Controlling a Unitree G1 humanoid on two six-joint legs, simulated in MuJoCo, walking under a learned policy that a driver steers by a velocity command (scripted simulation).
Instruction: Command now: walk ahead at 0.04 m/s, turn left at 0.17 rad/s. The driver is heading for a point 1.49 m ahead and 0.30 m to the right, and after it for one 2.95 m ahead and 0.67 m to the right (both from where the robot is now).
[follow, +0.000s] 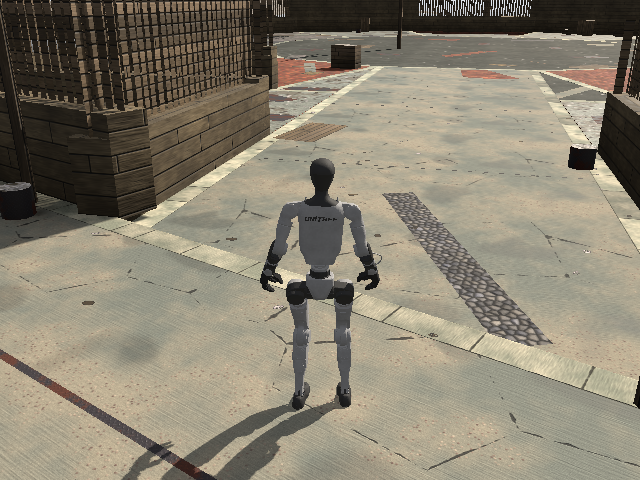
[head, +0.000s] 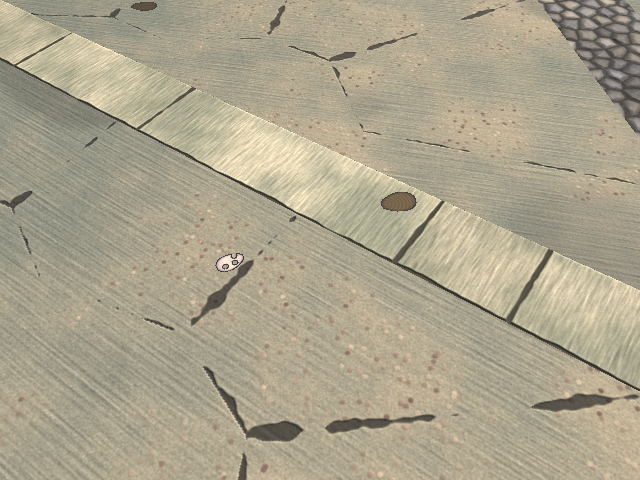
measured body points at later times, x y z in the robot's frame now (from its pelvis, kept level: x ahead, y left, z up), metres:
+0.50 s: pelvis +0.02 -0.01 +0.00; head +0.03 -0.01 +0.45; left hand +0.16 +0.24 -0.11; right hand +0.14 -0.27 -0.12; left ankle +0.01 +0.12 -0.73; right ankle +0.04 -0.13 -0.73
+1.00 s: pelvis +0.02 -0.02 +0.01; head +0.03 -0.02 +0.46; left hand +0.10 +0.24 -0.13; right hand +0.08 -0.27 -0.14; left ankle +0.01 +0.12 -0.73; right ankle +0.04 -0.13 -0.73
